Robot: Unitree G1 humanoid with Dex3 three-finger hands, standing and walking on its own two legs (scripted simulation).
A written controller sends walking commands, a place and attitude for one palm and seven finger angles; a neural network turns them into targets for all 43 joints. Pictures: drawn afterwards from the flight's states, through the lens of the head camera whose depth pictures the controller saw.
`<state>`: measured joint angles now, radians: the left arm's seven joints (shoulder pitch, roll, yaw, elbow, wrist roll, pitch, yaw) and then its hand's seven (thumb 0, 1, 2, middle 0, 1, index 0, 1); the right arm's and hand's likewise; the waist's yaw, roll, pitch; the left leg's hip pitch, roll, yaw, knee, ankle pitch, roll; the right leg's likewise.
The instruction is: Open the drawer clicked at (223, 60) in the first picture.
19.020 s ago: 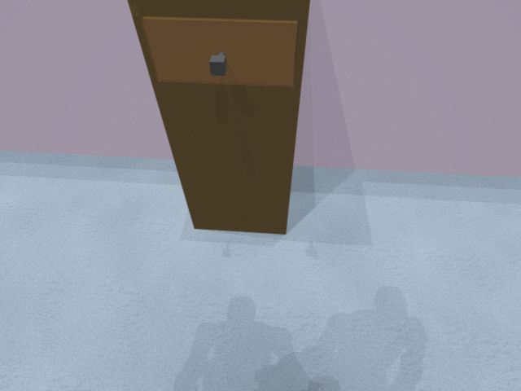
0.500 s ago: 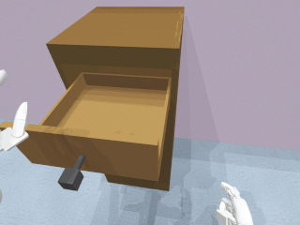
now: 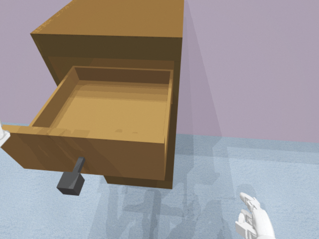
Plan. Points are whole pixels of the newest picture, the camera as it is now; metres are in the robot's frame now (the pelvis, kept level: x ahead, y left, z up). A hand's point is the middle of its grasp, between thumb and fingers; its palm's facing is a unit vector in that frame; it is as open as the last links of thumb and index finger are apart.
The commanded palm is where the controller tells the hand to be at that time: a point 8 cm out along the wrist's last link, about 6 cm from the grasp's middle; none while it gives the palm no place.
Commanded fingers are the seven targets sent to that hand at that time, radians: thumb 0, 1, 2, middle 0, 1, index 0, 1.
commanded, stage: step back with the hand held close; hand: left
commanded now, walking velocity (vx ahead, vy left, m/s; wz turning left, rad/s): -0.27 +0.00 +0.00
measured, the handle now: (75, 174) +0.23 +0.21 +0.08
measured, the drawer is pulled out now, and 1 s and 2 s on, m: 0.30 0.30 0.30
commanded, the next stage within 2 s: stop stepping back and stand still in 0.88 s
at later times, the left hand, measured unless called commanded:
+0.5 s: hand out of the picture +0.12 +0.25 +0.27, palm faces +0.55 -0.73 -0.40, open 7.4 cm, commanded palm +0.05 +0.30 +0.27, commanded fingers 0.00 0.90 0.90 -0.20 -0.30 -0.20 -0.30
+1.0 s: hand out of the picture +0.03 +0.27 +0.26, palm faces +0.47 -0.74 -0.49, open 7.4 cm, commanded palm -0.04 +0.32 +0.27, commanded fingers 0.00 0.90 0.90 -0.20 -0.30 -0.20 -0.30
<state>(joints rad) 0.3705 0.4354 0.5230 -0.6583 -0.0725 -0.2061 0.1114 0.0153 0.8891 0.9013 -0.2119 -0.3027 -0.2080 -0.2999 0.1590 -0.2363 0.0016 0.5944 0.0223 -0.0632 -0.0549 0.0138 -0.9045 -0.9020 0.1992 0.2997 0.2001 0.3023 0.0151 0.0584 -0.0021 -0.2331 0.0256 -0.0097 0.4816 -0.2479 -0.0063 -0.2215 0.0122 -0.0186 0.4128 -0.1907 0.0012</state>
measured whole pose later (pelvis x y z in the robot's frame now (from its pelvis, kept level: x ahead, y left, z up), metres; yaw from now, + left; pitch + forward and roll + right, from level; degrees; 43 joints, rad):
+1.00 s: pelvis -0.18 +0.04 -0.01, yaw -1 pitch +2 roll -3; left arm 0.42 0.54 0.63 -0.83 -0.07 -0.27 0.15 0.02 0.89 0.90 -0.22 -0.30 -0.21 -0.30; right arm 0.13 -0.17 -0.02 0.62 -0.01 -0.15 -0.03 0.01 -0.91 -0.90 0.20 0.30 0.20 0.30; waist 0.00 -0.02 0.07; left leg -0.42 0.04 0.03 0.53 -0.14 0.04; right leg -0.49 0.06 0.01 1.01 -0.48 0.02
